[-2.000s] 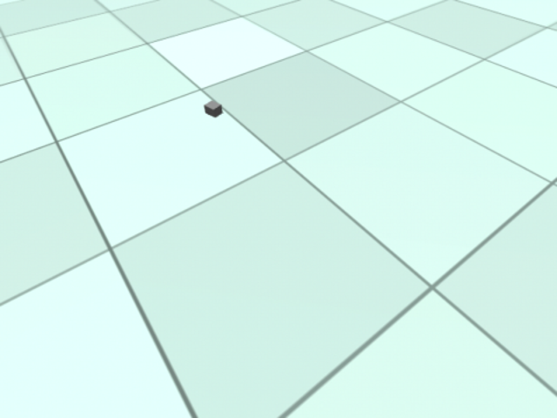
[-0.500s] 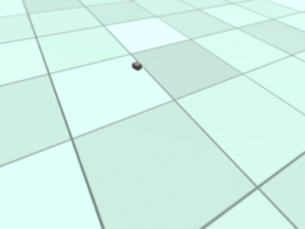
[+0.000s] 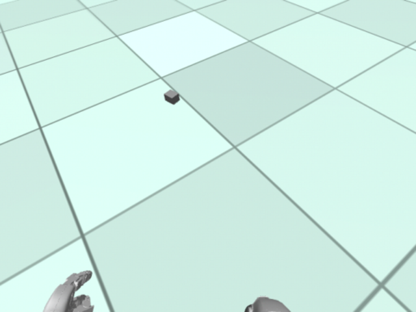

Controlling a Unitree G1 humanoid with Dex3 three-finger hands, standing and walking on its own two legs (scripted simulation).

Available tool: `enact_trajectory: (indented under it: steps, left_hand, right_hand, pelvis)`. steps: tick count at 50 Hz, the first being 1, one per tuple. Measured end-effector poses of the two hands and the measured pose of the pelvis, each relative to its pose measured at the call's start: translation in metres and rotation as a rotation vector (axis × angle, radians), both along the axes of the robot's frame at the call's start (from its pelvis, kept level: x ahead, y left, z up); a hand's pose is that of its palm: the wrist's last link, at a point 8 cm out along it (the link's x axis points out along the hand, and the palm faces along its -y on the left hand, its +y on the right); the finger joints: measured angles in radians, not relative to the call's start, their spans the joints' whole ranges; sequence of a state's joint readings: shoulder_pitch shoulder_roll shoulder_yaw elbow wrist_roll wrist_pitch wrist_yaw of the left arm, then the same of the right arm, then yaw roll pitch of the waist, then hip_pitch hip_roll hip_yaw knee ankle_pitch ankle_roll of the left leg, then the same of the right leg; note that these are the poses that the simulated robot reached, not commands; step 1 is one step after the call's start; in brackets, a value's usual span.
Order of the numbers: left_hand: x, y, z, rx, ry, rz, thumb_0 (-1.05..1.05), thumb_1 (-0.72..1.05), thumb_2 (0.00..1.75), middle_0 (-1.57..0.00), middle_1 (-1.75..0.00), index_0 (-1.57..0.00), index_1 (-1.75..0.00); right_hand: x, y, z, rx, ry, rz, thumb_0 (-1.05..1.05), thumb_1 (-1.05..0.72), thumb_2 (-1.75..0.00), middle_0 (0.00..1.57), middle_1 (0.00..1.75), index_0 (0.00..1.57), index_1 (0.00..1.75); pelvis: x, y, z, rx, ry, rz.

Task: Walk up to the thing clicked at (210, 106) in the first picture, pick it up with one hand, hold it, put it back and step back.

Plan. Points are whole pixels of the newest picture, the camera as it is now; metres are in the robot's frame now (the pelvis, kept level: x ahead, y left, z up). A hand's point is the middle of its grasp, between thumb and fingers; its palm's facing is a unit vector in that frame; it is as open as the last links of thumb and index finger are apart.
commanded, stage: walk up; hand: left
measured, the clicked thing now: (171, 96) +1.67 +0.24 -0.72
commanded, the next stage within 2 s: none
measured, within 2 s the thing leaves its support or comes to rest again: neither
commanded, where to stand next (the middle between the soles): +1.28 -0.02 m, yaw +1 degrees
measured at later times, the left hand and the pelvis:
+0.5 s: hand (86, 242) +0.32 +0.32 -0.14, palm faces -0.04 -0.95 -0.32, open 7.4 cm; pelvis +0.28 +0.04 +0.02, yaw -1 degrees
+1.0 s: hand (131, 131) +0.66 +0.24 -0.09, palm faces -0.04 -0.93 -0.36, open 7.4 cm; pelvis +0.53 -0.01 +0.02, yaw -1 degrees
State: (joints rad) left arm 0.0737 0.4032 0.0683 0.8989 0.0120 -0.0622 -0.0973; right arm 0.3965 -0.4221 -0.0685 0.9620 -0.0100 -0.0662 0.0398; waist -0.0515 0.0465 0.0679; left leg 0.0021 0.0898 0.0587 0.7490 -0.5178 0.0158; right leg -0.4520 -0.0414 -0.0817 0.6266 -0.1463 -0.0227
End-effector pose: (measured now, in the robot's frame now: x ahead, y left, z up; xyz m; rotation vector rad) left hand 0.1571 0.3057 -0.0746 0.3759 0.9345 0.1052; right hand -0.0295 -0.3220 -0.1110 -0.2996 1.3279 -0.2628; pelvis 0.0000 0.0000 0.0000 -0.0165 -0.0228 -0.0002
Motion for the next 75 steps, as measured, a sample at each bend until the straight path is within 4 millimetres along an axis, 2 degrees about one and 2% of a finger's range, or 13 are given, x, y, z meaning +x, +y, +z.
enact_trajectory:
  steps: [3,8,14,19,27,36,42,45,50,55,62,66,75]
  left_hand:
    - [0.023,-0.011,0.007,-0.020,-0.028,0.027,0.00,0.90,0.90,-0.20,-0.30,-0.20,-0.30]
    - [0.032,-0.007,0.009,-0.025,0.043,0.074,0.00,0.90,0.90,-0.20,-0.30,-0.21,-0.30]
    - [0.046,0.023,-0.009,-0.029,0.153,0.129,0.00,0.90,0.90,-0.20,-0.30,-0.21,-0.30]
    - [0.084,0.057,-0.039,-0.020,0.227,0.162,0.01,0.90,0.90,-0.20,-0.30,-0.21,-0.30]
    - [0.189,0.061,-0.026,-0.036,0.237,0.105,0.01,0.90,0.90,-0.20,-0.30,-0.20,-0.30]
    - [0.324,0.042,-0.004,-0.024,0.192,0.031,0.01,0.90,0.90,-0.20,-0.30,-0.20,-0.30]
    - [0.434,0.010,-0.003,0.013,0.089,0.006,0.01,0.90,0.90,-0.20,-0.30,-0.20,-0.30]
    - [0.471,-0.007,0.003,0.012,0.017,0.009,0.00,0.90,0.90,-0.20,-0.30,-0.20,-0.30]
    - [0.494,-0.021,0.017,0.003,0.014,0.039,0.00,0.90,0.90,-0.20,-0.30,-0.21,-0.30]
    - [0.500,-0.016,0.014,0.003,0.077,0.067,0.00,0.90,0.90,-0.20,-0.30,-0.21,-0.30]
    - [0.511,0.013,-0.010,-0.012,0.177,0.143,0.00,0.90,0.90,-0.20,-0.30,-0.21,-0.30]
    - [0.529,0.031,-0.032,-0.011,0.249,0.170,0.01,0.90,0.90,-0.20,-0.30,-0.21,-0.30]
    - [0.614,0.030,-0.021,-0.029,0.260,0.109,0.01,0.90,0.90,-0.20,-0.30,-0.20,-0.30]
  right_hand:
    - [0.061,-0.002,0.005,0.009,-0.041,0.039,0.01,-0.90,-0.90,0.21,0.30,0.20,0.30]
    - [0.173,-0.001,0.028,0.010,-0.178,0.125,0.01,-0.90,-0.90,0.21,0.30,0.20,0.30]
    - [0.289,0.011,0.050,-0.022,-0.255,0.208,0.01,-0.90,-0.90,0.21,0.30,0.20,0.30]
    - [0.365,0.027,0.054,-0.088,-0.309,0.231,0.01,-0.90,-0.90,0.21,0.30,0.20,0.30]
    - [0.401,0.046,0.067,-0.077,-0.271,0.139,0.00,-0.90,-0.90,0.21,0.30,0.21,0.30]
    - [0.432,0.034,0.047,-0.027,-0.136,0.057,0.01,-0.90,-0.90,0.21,0.30,0.21,0.30]
    - [0.481,0.003,0.012,-0.011,-0.082,0.020,0.01,-0.90,-0.90,0.21,0.30,0.21,0.30]
    - [0.520,-0.005,0.005,0.001,-0.077,0.027,0.01,-0.90,-0.90,0.21,0.30,0.21,0.30]
    - [0.596,-0.008,0.017,0.025,-0.148,0.074,0.01,-0.90,-0.90,0.21,0.30,0.20,0.30]
    - [0.661,-0.010,0.031,0.022,-0.189,0.122,0.01,-0.90,-0.90,0.21,0.30,0.20,0.30]
    - [0.750,0.002,0.041,-0.017,-0.190,0.188,0.01,-0.90,-0.90,0.21,0.30,0.20,0.30]
    - [0.802,0.016,0.042,-0.055,-0.247,0.212,0.01,-0.90,-0.90,0.21,0.30,0.20,0.30]
    - [0.843,0.024,0.060,-0.052,-0.277,0.146,0.01,-0.90,-0.90,0.21,0.30,0.21,0.30]
  pelvis:
    - [0.031,-0.004,0.008,0.003,-0.010,0.010]
    - [0.084,-0.002,0.022,-0.008,-0.012,0.008]
    - [0.154,0.011,0.020,-0.032,-0.002,0.015]
    - [0.221,0.034,0.002,-0.015,-0.003,0.009]
    - [0.300,0.044,0.023,0.017,-0.008,-0.015]
    - [0.391,0.033,0.027,0.035,-0.008,-0.021]
    - [0.465,0.005,0.006,0.034,-0.004,-0.018]
    - [0.490,-0.007,0.006,0.028,-0.016,-0.016]
    - [0.530,-0.013,0.021,0.023,-0.020,-0.015]
    - [0.570,-0.014,0.026,0.003,-0.012,-0.010]
    - [0.635,-0.001,0.018,-0.025,-0.006,0.010]
    - [0.674,0.014,0.006,0.002,-0.013,0.012]
    - [0.739,0.018,0.023,0.021,-0.025,-0.015]
